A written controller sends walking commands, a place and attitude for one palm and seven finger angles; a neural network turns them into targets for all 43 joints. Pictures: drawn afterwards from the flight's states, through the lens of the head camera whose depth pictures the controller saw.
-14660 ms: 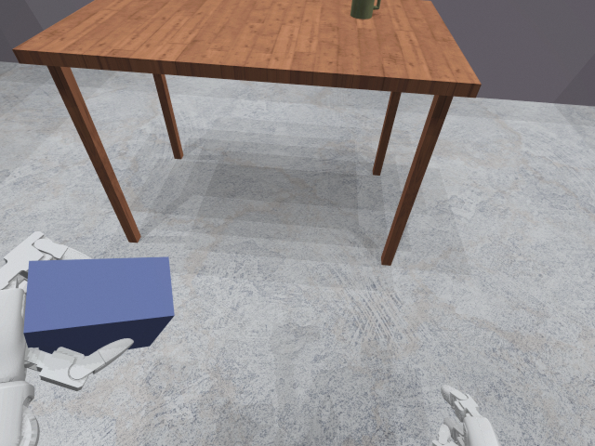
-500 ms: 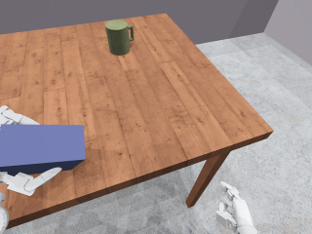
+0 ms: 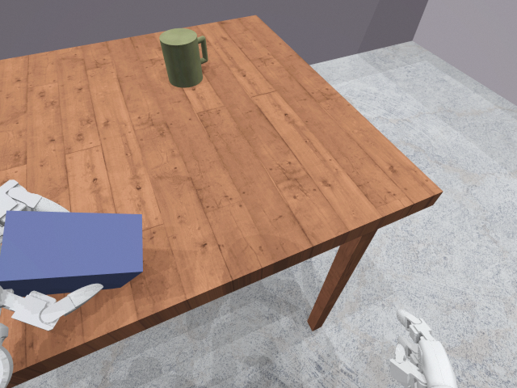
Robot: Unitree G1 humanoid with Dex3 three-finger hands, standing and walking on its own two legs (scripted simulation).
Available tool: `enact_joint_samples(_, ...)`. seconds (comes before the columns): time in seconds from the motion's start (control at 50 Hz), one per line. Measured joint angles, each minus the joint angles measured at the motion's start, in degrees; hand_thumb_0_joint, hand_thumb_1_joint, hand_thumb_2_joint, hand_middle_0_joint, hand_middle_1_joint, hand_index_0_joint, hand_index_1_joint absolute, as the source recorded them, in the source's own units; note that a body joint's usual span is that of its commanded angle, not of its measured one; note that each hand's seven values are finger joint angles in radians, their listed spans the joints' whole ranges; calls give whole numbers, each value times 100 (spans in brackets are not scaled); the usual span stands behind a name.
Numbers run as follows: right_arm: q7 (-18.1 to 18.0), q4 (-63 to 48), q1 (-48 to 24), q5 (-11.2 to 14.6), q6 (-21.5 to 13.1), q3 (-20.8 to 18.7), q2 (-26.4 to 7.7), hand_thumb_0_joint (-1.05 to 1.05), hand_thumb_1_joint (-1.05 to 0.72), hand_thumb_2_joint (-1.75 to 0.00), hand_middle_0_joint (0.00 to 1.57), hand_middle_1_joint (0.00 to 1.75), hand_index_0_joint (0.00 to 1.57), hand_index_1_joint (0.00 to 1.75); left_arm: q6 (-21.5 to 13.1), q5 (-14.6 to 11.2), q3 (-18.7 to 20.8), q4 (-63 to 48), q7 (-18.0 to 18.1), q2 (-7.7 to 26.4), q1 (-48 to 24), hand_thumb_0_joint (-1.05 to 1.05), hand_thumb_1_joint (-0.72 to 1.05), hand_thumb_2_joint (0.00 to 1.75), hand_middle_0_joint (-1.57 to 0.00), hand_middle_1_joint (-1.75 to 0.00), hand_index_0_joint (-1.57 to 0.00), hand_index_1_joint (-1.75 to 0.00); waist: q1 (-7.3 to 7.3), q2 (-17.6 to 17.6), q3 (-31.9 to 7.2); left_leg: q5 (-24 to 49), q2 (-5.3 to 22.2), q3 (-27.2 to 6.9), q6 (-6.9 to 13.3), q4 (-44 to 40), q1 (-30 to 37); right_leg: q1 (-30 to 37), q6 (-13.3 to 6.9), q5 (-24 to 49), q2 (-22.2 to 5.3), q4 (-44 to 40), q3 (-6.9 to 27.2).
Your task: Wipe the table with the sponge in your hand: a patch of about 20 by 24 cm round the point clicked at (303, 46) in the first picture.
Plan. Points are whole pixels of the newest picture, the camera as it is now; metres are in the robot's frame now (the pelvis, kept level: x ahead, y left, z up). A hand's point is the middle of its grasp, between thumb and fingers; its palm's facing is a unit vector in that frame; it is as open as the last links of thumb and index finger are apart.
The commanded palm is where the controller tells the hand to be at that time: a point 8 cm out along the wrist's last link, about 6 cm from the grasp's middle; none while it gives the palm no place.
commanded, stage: come to a stop and stand still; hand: left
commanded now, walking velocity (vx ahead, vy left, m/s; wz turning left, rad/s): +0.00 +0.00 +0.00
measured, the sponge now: (93, 256) +0.24 +0.20 +0.15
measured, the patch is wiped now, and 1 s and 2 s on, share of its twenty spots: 0.05 0.05 0.05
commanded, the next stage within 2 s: look again from close up in 0.38 s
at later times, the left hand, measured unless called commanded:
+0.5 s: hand (5, 258) +0.22 +0.28 +0.17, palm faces +0.41 -0.84 -0.34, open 10.5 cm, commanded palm +0.16 +0.32 +0.18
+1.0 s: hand (6, 255) +0.23 +0.28 +0.17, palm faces +0.41 -0.83 -0.36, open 10.5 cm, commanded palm +0.16 +0.31 +0.18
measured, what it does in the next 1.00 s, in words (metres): stands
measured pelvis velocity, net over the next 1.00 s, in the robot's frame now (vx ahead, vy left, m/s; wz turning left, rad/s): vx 0.01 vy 0.03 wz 0.04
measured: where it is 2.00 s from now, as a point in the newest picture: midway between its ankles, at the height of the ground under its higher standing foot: outside the picture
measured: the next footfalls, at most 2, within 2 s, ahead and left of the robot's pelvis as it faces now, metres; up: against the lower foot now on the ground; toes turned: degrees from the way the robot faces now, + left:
none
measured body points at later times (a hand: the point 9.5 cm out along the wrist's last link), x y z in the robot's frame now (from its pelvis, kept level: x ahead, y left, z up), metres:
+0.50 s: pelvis +0.01 +0.03 +0.01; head +0.03 +0.05 +0.45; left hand +0.20 +0.32 +0.19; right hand +0.21 -0.17 -0.07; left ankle +0.05 +0.11 -0.74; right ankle +0.00 -0.12 -0.74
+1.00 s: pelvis +0.01 +0.03 +0.01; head +0.04 +0.04 +0.45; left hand +0.20 +0.32 +0.19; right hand +0.20 -0.19 -0.07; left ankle +0.05 +0.11 -0.74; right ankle +0.00 -0.12 -0.73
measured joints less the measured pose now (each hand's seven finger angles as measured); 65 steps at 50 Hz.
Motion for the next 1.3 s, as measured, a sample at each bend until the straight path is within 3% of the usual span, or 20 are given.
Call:
enact_joint_samples(0.08, -152, 164, 246, -45, -14, 65, 88, 2, -91, -90, 20, 30, 20, 30, -160, -22, -72, 40, -27, 4, -5, -1, -53, 102, -70, -135, -70, -136, 120, -82, -118, 19, -84, -8, 76, -87, 71, 109, 68, 46, -74, -132, -16)
enact_joint_samples(0.18, -165, 349, 283, -45, -85, 220, 213, 2, -91, -90, 20, 30, 20, 30, -110, -29, -64, 487, 19, -96, -408, -1, -53, 102, -70, -135, -70, -136, 247, -58, -177, 80, -187, -31, 163, -214, 136, 216, 132, 123, -162, -299, -51)
enact_joint_samples(0.4, -49, 353, -95, -82, -209, 458, 458, 2, -90, -90, 20, 30, 21, 30, 36, 76, -239, 400, -4, -244, -461, -1, -53, 102, -70, -135, -70, -136, 350, -48, -164, 114, -274, -29, 242, -356, 176, 320, 221, 228, -233, -560, -59)
enact_joint_samples(0.6, -69, 296, -303, -43, -82, 392, 344, 2, -90, -90, 20, 30, 21, 30, 118, -25, -236, 208, -48, -201, -407, -1, -53, 102, -70, -135, -70, -136, 391, -125, -91, 27, -277, -86, 243, -275, 195, 423, 254, 190, -235, -608, -115)
enact_joint_samples(0.96, -123, 323, -119, 18, 38, 326, 325, 2, -90, -90, 20, 30, 20, 30, 128, -51, -170, 161, 9, -123, -305, -1, -53, 102, -70, -135, -70, -136, 317, -124, -51, 48, -301, -102, 227, -351, 244, 445, 229, 173, -251, -617, -132)
enact_joint_samples(1.12, -30, 289, -29, 27, 47, 353, 435, 2, -90, -90, 20, 30, 21, 30, 215, -6, 13, 199, 20, -89, -314, -1, -53, 102, -70, -135, -70, -136, 337, -47, -11, 64, -175, -185, 111, -343, 224, 490, 140, 208, -115, -716, -200)
enact_joint_samples(1.3, -6, 238, -61, 38, 75, 237, 303, 2, -90, -90, 20, 30, 21, 30, 285, 1, 77, 135, 59, -217, -388, -1, -53, 102, -69, -136, -70, -136, 397, 41, -7, -60, 13, -313, -49, -95, 132, 473, -19, 97, 71, -584, -295)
